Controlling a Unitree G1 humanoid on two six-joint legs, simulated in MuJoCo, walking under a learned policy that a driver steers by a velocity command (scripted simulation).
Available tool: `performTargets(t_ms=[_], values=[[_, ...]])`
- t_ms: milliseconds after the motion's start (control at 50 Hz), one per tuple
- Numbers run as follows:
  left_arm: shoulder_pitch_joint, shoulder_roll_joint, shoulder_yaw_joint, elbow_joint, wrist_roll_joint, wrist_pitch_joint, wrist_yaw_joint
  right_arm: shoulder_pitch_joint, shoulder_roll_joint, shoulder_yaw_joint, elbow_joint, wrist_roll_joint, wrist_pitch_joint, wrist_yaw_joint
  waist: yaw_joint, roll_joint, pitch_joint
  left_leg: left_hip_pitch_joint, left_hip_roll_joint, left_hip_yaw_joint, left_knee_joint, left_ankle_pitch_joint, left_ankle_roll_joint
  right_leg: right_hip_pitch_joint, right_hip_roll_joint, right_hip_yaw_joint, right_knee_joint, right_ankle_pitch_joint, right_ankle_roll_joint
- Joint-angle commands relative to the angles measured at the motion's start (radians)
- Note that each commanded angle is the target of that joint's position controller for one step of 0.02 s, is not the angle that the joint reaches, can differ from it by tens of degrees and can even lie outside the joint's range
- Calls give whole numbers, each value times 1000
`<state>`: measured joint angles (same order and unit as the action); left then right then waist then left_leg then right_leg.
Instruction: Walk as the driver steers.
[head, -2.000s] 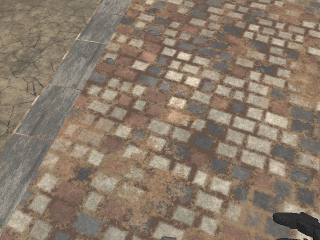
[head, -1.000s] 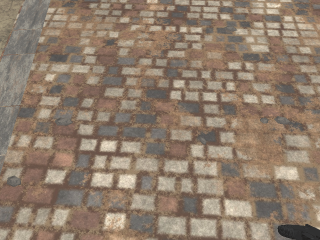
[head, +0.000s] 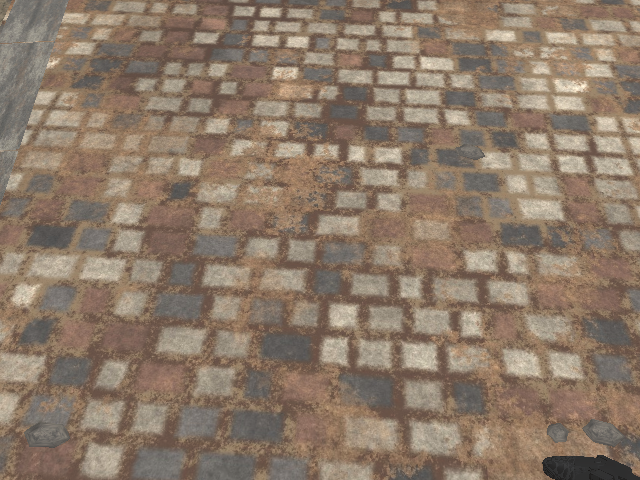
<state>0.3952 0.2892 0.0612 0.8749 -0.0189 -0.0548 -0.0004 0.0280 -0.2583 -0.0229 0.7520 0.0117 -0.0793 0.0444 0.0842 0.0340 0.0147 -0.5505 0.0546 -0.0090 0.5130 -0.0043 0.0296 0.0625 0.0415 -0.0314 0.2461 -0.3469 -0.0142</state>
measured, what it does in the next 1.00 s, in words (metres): walks ahead: left foot, then right foot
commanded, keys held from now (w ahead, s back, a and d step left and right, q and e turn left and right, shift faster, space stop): w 0.34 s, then no key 0.56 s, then w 0.10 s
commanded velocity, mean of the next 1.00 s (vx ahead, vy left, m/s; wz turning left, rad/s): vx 0.29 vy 0.00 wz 0.00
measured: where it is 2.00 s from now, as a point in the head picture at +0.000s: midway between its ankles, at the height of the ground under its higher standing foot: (339, 284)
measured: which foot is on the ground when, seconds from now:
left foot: up 0.00-0.02, down 0.04-0.56, up 0.58-0.82, down 0.84-1.00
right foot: down 0.00-0.06, up 0.08-0.52, down 0.54-1.00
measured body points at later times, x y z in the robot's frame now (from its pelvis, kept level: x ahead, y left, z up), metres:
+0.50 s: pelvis +0.27 +0.01 +0.00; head +0.30 +0.01 +0.45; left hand +0.48 +0.25 -0.09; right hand +0.27 -0.27 -0.13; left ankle +0.16 +0.12 -0.73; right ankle +0.44 -0.12 -0.71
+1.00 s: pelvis +0.39 +0.00 +0.00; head +0.39 +0.02 +0.45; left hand +0.50 +0.25 -0.13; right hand +0.45 -0.27 -0.13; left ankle +0.39 +0.14 -0.73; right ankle +0.43 -0.11 -0.73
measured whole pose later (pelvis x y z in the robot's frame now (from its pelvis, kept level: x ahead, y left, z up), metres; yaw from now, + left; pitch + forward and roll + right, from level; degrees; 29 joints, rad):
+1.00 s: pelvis +0.39 +0.00 +0.00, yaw +0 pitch +0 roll -1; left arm 0.15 0.23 0.03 0.95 0.00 -0.01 0.02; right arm 0.25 -0.24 -0.05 0.97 0.00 0.00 -0.04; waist 0.00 -0.01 -0.01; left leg -0.25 0.04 -0.02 0.54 -0.29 -0.02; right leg -0.30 0.02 -0.03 0.53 -0.30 -0.03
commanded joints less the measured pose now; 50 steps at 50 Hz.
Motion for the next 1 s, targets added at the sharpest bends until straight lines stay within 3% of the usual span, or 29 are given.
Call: performTargets(t_ms=[20,40,60,80,100,120,140,180,220,300,380,460,500,520,540,560,580,600,620,640,660,720,780,840,860,880,920,960,1000], values=[[-30,171,38,-37,0,8,12,131,-164,-62,-17,-3,-18,-3,-142,-105,-79,248,-51,49,-44,-54,59,-23,-243,83,214,770,-118],[-25,133,20,-54,14,9,16,305,-224,-84,24,-10,-16,-13,-207,-54,-217,536,47,-49,3,-10,111,-174,-191,42,461,643,-84],[100,20,-16,-73,22,-11,5,405,-325,-110,44,-16,-7,-18,-175,180,-367,940,297,-494,-37,-166,277,-598,-26,-1,858,182,-2],[64,59,-9,-57,11,-32,0,429,-244,-88,51,-1,-3,-16,-204,200,-409,964,330,-724,-190,-334,296,-743,6,134,994,-234,-5],[-32,141,14,-86,-19,-46,-6,350,-200,-71,40,1,-5,-17,-197,132,-242,836,299,-598,-219,-411,242,-833,-56,147,1047,-183,-22],[-100,141,13,-104,-23,-49,-4,272,-175,-62,24,-4,-4,-19,-170,69,-141,685,263,-479,-242,-371,212,-827,-110,114,1010,-90,-30],[-130,131,15,-109,-8,-46,0,215,-145,-53,18,-12,-5,-17,-141,35,-65,548,227,-391,-278,-294,204,-794,-142,99,948,-21,-25],[-89,100,18,-92,5,-25,4,167,-112,-44,16,-24,-15,-13,-84,73,-37,403,173,-286,-336,-177,189,-673,-180,108,873,59,-14],[-81,72,13,-86,9,-9,8,175,-129,-50,30,-18,-26,-15,-69,61,-27,358,163,-218,-373,-86,206,-661,-186,95,826,107,4],[-208,58,9,-121,18,-11,7,228,-160,-58,66,-13,-23,-33,-95,24,11,389,144,-125,-400,20,197,-733,-188,87,606,312,32],[-344,26,-5,-152,18,-27,-10,286,-173,-57,103,-7,-10,-45,-142,14,44,396,108,-35,-377,139,162,-649,-133,37,368,471,32],[-384,44,-2,-170,20,-39,-33,324,-178,-57,140,-4,19,-54,-144,41,11,513,141,-40,-252,297,132,-591,-89,44,267,453,0],[-310,81,11,-148,27,-42,-35,289,-191,-62,143,0,29,-59,-91,55,-30,552,147,-57,-154,364,103,-498,-69,46,224,410,-31],[-213,106,24,-112,36,-44,-31,270,-183,-60,139,1,33,-61,-41,40,-81,545,108,-40,-44,415,77,-368,-50,27,177,473,-53],[-128,169,38,-91,48,-46,-23,303,-152,-48,131,-15,31,-62,-23,-38,-182,464,42,-3,131,277,31,-161,-140,89,215,846,-90],[-75,207,38,-85,69,-35,-14,445,-57,-16,142,-33,19,-54,-65,-229,-335,161,-64,18,455,-223,-39,207,-382,357,294,1161,-258],[-51,125,17,-73,44,-21,-16,493,-58,-11,177,-17,18,-46,-50,-280,-453,92,-100,-72,620,-699,-68,247,-459,493,263,1162,-342],[-93,107,9,-76,23,-10,-22,438,-147,-35,169,6,26,-43,-42,-197,-384,55,-59,-113,682,-704,-69,138,-415,444,215,927,-313],[-177,99,6,-86,21,-3,-20,351,-152,-40,149,17,40,-51,-56,-140,-259,6,-26,-80,673,-651,-71,9,-371,383,164,729,-270],[-248,79,-3,-93,26,-1,-18,299,-141,-42,141,8,58,-63,-73,-102,-166,9,3,-64,616,-598,-78,-132,-336,332,111,591,-243],[-302,64,-8,-95,34,0,-15,293,-131,-46,142,-2,79,-74,-104,-117,-125,79,31,-68,540,-543,-83,-259,-308,290,65,489,-218],[-359,67,-4,-80,54,5,-9,333,-74,-35,165,-16,103,-92,-139,-178,-114,267,15,-24,331,-439,-91,-421,-244,189,9,397,-202],[-354,72,-4,-52,39,12,0,312,-73,-35,175,-20,106,-89,-133,-158,-139,370,6,-6,155,-255,-73,-428,-235,171,-1,213,-190],[-330,39,-19,-16,28,24,3,278,-81,-37,173,-44,107,-82,-138,-120,-68,456,10,-12,-25,-136,-33,-499,-178,157,-2,-141,-94],[-309,34,-22,-3,33,27,3,254,-111,-38,156,-45,104,-85,-118,-81,-18,421,63,-71,-103,-165,-8,-501,-144,141,32,-180,-51],[-266,36,-17,-2,34,31,5,219,-181,-55,164,-27,102,-89,-57,48,22,303,61,-73,-108,-332,20,-447,-80,82,55,-114,-18],[-283,53,-12,12,33,40,20,210,-109,-43,182,-28,83,-84,-77,77,24,175,34,-70,-179,-520,4,-304,-53,37,146,-31,-5],[-260,65,-4,29,20,45,28,212,-124,-50,185,-17,69,-83,-80,97,30,184,37,-90,-196,-611,16,-339,-26,2,222,-138,-24],[-276,38,-4,32,16,29,23,268,-147,-61,197,-5,54,-83,-106,121,47,253,107,-195,-244,-700,70,-437,-2,-30,317,-128,-31]])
